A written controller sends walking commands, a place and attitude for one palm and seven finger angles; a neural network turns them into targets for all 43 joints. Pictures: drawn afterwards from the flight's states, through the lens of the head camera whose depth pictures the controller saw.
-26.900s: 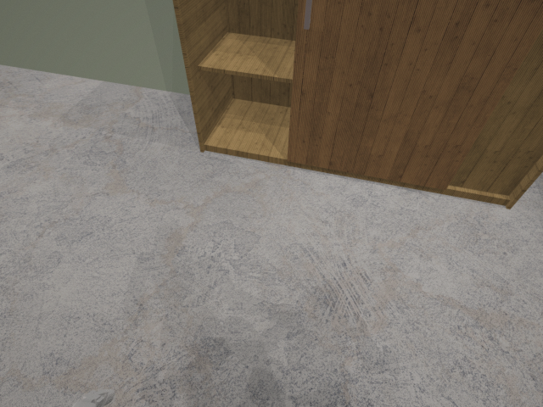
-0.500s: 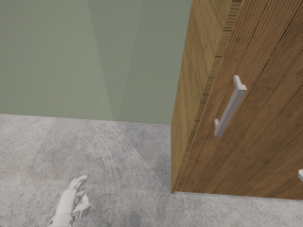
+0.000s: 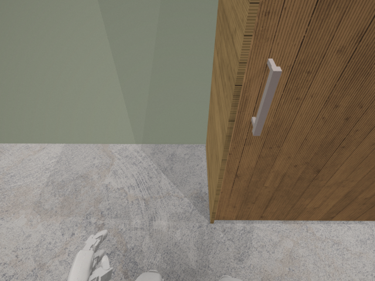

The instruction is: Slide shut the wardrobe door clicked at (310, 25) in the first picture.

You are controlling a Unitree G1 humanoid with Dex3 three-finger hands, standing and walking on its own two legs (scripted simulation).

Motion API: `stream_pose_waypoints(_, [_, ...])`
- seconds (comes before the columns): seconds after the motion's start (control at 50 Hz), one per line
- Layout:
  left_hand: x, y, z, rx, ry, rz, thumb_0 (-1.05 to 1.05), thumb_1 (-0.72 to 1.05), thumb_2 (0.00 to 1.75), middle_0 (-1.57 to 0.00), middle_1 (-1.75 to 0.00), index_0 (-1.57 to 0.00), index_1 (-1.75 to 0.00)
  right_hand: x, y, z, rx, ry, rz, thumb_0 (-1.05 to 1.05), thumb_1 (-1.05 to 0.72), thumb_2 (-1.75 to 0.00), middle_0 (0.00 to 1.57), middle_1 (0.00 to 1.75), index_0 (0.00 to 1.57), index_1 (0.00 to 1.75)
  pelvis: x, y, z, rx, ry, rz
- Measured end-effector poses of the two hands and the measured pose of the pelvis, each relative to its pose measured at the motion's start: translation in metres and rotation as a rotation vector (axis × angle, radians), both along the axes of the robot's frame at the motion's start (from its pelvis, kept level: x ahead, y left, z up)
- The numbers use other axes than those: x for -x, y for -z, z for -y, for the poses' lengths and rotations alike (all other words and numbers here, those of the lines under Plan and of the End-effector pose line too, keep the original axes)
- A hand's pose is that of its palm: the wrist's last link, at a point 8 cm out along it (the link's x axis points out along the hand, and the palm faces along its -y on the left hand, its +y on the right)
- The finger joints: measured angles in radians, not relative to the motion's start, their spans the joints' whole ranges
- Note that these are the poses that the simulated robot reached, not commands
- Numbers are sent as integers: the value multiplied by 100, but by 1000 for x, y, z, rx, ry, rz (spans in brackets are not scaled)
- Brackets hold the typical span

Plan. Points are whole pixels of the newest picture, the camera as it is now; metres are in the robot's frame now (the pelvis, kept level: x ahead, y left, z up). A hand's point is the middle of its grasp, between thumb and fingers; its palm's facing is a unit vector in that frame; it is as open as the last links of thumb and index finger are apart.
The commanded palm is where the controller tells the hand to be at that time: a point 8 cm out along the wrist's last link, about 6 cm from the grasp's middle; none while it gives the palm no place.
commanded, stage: step back with the hand held close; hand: right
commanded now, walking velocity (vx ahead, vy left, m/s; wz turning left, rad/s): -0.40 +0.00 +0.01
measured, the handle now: (263, 100) +0.51 -0.16 +0.12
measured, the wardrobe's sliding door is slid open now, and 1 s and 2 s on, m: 0.00 0.00 0.00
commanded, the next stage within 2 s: stop stepping back and stand still in 0.36 s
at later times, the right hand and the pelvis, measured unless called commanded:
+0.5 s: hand out of the picture +0.07 -0.28 +0.20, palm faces +0.58 +0.73 -0.37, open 7.4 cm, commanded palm +0.00 -0.32 +0.21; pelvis -0.11 -0.01 -0.01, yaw -5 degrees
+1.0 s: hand out of the picture +0.00 -0.29 +0.18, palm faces +0.42 +0.85 -0.32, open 7.4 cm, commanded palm -0.06 -0.32 +0.21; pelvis -0.23 -0.03 +0.02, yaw +5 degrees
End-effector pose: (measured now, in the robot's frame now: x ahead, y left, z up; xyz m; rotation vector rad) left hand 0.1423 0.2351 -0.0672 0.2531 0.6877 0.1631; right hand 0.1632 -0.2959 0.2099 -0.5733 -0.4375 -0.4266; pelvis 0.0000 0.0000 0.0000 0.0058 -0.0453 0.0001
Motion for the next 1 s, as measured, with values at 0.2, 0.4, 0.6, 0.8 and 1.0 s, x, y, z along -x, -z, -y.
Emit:
stream_pose_waypoints(0.2, [24,3,-8,-15,22,25,2,90,89,-21,-30,-20,-30,36,-1,0,53,2,30,2,-89,-90,22,31,21,30,33,8,-5,7,36,8])
stream_pose_waypoints(0.4, [46,17,-9,-34,103,-33,2,90,89,-21,-30,-20,-30,115,2,3,52,53,89,1,-88,-89,22,31,21,30,77,20,-7,31,98,31])
stream_pose_waypoints(0.6, [122,-18,29,42,54,37,2,90,89,-21,-30,-20,-30,160,-11,31,-84,46,83,1,-89,-90,21,30,21,30,140,-10,9,-87,25,24])
stream_pose_waypoints(0.8, [196,-29,17,23,15,33,1,90,89,-21,-30,-20,-31,200,-22,6,-63,-80,18,2,-89,-90,21,30,21,30,199,-21,8,-17,-61,-28])
stream_pose_waypoints(1.0, [274,-32,-1,-75,-177,4,2,90,90,-20,-30,-20,-30,204,17,35,-171,-55,-81,2,-89,-90,21,30,21,30,227,-19,32,-1,-82,-6])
